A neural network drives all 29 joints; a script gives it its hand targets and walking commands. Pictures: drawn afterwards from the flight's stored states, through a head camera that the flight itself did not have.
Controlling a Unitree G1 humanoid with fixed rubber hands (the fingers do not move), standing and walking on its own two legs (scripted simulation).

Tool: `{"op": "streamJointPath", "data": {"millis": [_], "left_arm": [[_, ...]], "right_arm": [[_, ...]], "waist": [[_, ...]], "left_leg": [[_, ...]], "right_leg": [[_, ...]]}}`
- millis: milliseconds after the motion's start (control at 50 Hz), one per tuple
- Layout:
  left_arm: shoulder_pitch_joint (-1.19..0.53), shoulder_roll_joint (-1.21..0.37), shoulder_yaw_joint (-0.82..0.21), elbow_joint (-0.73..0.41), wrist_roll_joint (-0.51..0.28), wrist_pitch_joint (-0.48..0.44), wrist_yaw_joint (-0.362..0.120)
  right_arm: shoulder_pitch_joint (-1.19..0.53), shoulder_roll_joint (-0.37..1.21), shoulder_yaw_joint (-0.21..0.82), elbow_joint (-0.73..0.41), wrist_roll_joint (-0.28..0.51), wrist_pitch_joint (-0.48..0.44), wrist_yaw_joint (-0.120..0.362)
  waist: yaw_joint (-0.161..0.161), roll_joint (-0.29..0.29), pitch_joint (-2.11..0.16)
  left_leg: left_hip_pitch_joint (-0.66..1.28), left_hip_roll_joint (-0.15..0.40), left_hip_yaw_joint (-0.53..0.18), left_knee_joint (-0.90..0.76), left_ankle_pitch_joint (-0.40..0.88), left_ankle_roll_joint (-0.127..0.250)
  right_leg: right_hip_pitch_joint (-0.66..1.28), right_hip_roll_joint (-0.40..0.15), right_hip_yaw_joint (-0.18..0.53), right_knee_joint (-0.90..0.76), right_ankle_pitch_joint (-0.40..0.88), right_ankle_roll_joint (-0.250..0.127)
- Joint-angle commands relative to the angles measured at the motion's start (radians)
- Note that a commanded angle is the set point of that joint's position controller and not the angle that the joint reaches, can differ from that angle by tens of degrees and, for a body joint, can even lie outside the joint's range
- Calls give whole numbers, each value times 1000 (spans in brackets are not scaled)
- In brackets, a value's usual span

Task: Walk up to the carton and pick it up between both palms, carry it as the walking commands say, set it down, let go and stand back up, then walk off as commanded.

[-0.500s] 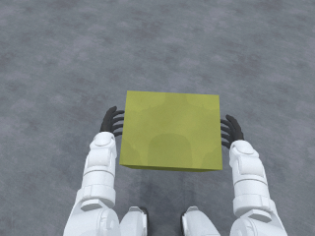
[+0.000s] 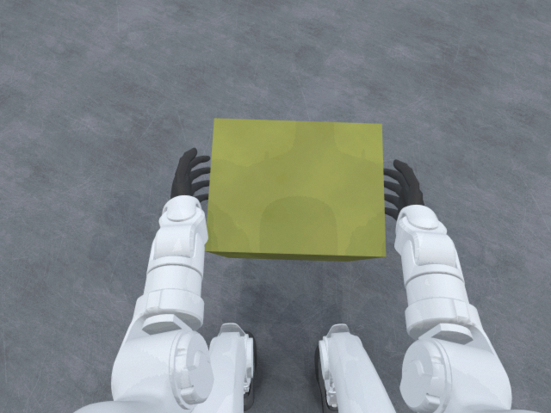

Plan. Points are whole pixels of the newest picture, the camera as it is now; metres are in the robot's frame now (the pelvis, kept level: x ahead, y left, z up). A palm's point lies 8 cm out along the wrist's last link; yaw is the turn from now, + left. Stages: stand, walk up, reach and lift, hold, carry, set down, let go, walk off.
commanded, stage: set down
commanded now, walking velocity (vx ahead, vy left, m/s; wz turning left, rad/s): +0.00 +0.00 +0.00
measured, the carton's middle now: (292, 202) +0.45 -0.02 -0.16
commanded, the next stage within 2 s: none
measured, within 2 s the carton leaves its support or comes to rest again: neither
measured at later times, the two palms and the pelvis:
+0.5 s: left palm (203, 206) +0.45 +0.14 -0.15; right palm (389, 216) +0.42 -0.20 -0.15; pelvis -0.02 +0.00 -0.08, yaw +0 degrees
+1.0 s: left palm (214, 207) +0.48 +0.13 -0.23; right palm (379, 216) +0.44 -0.21 -0.23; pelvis -0.03 -0.01 -0.14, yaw -1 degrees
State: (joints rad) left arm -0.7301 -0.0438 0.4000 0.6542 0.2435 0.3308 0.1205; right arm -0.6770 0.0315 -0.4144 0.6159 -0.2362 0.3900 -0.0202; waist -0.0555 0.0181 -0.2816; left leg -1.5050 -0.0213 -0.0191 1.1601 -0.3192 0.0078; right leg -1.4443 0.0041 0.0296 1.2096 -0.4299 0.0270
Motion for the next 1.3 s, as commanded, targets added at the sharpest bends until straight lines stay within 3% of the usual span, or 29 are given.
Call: {"op": "streamJointPath", "data": {"millis": [0,60,80,100,140,160,180,220,280,300,320,340,360,420,480,500,560,600,620,640,680,700,760,820,840,960,1080,1120,1280], "left_arm": [[-672,-964,-541,-27,-188,-35,-414],[-572,-920,-489,40,-168,-48,-387],[-549,-978,-508,60,-154,-24,-387],[-527,-960,-443,95,-140,-23,-376],[-610,-930,-503,-15,-180,-41,-370],[-583,-936,-513,5,-165,-39,-365],[-629,-918,-462,75,-152,-26,-363],[-738,-946,-521,-118,-231,-56,-349],[-725,-942,-543,-50,-200,-40,-331],[-655,-952,-481,37,-174,-27,-327],[-718,-1008,-588,-139,-227,-36,-321],[-731,-909,-496,19,-165,-27,-318],[-715,-954,-521,-11,-200,-40,-325],[-763,-883,-523,-54,-182,-40,-323],[-776,-873,-437,139,-162,-28,-335],[-869,-853,-475,20,-215,-46,-338],[-807,-907,-506,67,-238,-30,-332],[-836,-912,-493,53,-222,-34,-314],[-872,-860,-501,29,-252,-43,-313],[-858,-892,-507,35,-251,-32,-307],[-827,-881,-440,172,-210,-20,-313],[-821,-886,-433,99,-218,-33,-314],[-902,-860,-503,4,-252,-55,-303],[-901,-845,-471,43,-243,-60,-293],[-929,-809,-478,18,-251,-57,-290],[-1001,-783,-464,81,-259,-42,-273],[-1035,-783,-462,32,-273,-58,-286],[-1038,-752,-414,109,-242,-54,-291],[-1046,-750,-463,59,-288,-59,-269]], "right_arm": [[-666,904,472,-125,166,-61,340],[-797,904,500,-167,241,-90,337],[-748,802,466,-181,206,-90,338],[-726,814,458,-95,175,-70,346],[-755,826,495,-160,220,-87,354],[-825,882,527,-192,267,-95,359],[-856,774,479,-149,226,-98,363],[-886,855,539,-231,278,-105,355],[-807,810,484,-95,255,-88,366],[-869,811,501,-113,268,-97,378],[-812,872,533,-185,269,-95,365],[-886,770,465,-78,240,-93,369],[-804,846,482,-35,227,-83,359],[-898,790,450,-132,245,-103,330],[-919,792,385,41,180,-76,306],[-934,785,433,-107,204,-89,307],[-989,766,469,-122,257,-98,296],[-960,773,444,-109,247,-100,292],[-1025,766,483,-129,263,-98,294],[-1039,738,482,-182,282,-100,286],[-1048,743,430,-46,253,-96,294],[-988,760,470,-131,263,-99,296],[-994,740,467,-119,263,-102,314],[-1065,714,479,-108,296,-116,306],[-1064,695,457,-126,273,-120,308],[-1151,639,430,-98,286,-106,285],[-1116,737,441,-117,279,-113,285],[-1176,696,440,-59,271,-119,280],[-1247,626,488,-200,324,-138,256]], "waist": [[-90,-9,-844],[0,6,-810],[-91,79,-796],[-29,50,-734],[-63,1,-839],[8,32,-890],[-48,50,-808],[6,-20,-1004],[-75,83,-927],[38,131,-921],[-46,40,-1106],[4,96,-923],[-46,-28,-919],[10,109,-991],[-62,15,-764],[-73,-25,-889],[-32,69,-999],[-72,78,-1016],[-16,21,-1065],[-75,87,-1114],[-16,115,-902],[-36,31,-939],[-65,80,-1117],[11,76,-975],[-70,46,-1009],[-45,119,-1037],[-56,5,-1025],[2,28,-920],[-48,57,-1132]], "left_leg": [[504,-125,55,-1,159,-10],[499,-115,28,16,151,21],[509,-127,34,29,198,-8],[534,-106,9,25,173,-7],[482,-106,22,76,239,-11],[489,-120,27,71,215,-1],[453,-112,17,75,165,4],[535,-125,17,109,200,4],[504,-107,20,148,188,-17],[515,-116,34,150,163,-13],[587,-128,16,179,279,-21],[464,-105,14,184,229,-9],[433,-103,9,197,177,-6],[416,-115,34,231,248,-18],[215,-125,76,261,49,-17],[254,-121,63,271,84,-6],[327,-130,54,288,157,-15],[394,-123,46,305,202,-14],[334,-125,51,321,217,-23],[330,-132,70,338,165,-29],[203,-130,77,334,119,-19],[235,-125,51,362,174,-10],[338,-104,33,376,281,-14],[163,-111,67,408,213,-21],[185,-119,41,382,204,-13],[254,-108,69,454,148,-6],[125,-121,60,483,180,2],[3,-125,96,524,106,-9],[160,-111,72,591,237,-16]], "right_leg": [[338,113,-61,-145,249,-19],[254,110,-67,-47,245,-16],[215,113,-61,-76,263,-23],[106,112,-60,-47,213,-24],[166,124,-78,-14,294,-13],[205,115,-65,-7,277,-17],[66,110,-88,15,200,-10],[193,125,-91,57,236,-14],[-14,130,-97,93,208,-24],[-54,123,-91,104,152,-32],[97,143,-102,105,282,-28],[-118,124,-86,139,173,-13],[-1,118,-104,119,169,-17],[-35,127,-87,167,250,-16],[-71,118,-98,146,99,-9],[5,116,-100,174,176,2],[-25,123,-117,214,202,-6],[-47,137,-119,226,235,-13],[-14,126,-117,241,235,-6],[-9,135,-113,238,228,-10],[-100,114,-96,263,158,-9],[-69,121,-95,261,199,-11],[-115,131,-106,307,314,-2],[-104,106,-75,315,236,-4],[-125,132,-121,324,266,2],[-251,116,-113,370,140,-9],[-146,118,-116,415,242,6],[-160,108,-79,402,169,-2],[-197,118,-120,492,237,11]]}}
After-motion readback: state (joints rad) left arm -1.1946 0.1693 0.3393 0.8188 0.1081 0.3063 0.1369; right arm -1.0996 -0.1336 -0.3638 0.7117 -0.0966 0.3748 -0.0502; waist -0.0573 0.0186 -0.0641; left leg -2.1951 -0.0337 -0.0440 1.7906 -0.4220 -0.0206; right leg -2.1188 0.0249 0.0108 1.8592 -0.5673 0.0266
